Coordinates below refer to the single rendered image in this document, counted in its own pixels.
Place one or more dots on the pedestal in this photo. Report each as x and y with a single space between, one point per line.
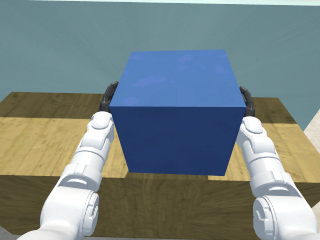
40 132

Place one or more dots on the right robot upper arm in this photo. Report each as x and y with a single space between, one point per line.
283 218

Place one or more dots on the robot left forearm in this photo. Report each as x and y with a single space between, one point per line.
85 168

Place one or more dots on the robot right forearm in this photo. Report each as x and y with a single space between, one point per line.
268 177

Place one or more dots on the left robot upper arm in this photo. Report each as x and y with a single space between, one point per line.
70 214

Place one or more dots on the carton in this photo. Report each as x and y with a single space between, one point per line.
178 112

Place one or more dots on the robot left hand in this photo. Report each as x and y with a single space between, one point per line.
107 97

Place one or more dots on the robot right hand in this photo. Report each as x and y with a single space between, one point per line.
250 110

